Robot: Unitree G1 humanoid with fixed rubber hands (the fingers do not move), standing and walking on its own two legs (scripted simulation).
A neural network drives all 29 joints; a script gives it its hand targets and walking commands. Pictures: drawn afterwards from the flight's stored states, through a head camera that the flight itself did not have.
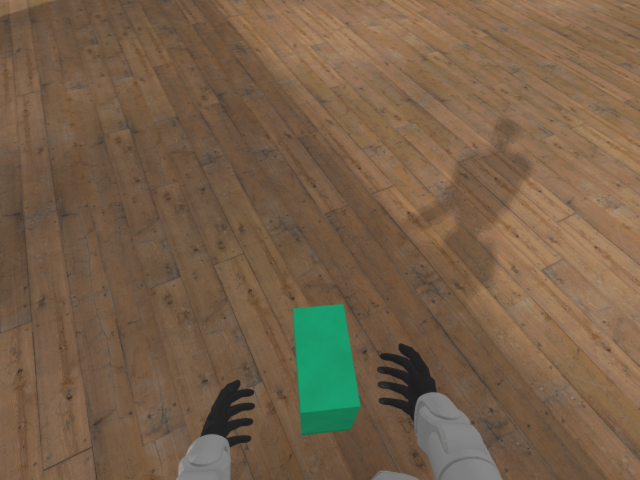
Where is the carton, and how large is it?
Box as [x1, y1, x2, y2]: [293, 304, 359, 434]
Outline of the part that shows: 342,304 293,308 295,352 302,434 350,429 359,408 359,401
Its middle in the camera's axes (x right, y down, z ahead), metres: +0.01 +0.38 +1.10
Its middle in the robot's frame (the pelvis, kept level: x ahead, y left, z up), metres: +0.45 +0.01 -0.63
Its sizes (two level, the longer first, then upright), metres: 0.277 0.144 0.254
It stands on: the floor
